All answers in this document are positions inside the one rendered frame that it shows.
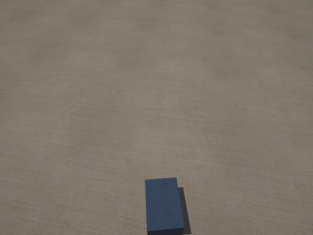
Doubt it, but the carton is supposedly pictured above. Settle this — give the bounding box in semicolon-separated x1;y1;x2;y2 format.
145;177;185;235

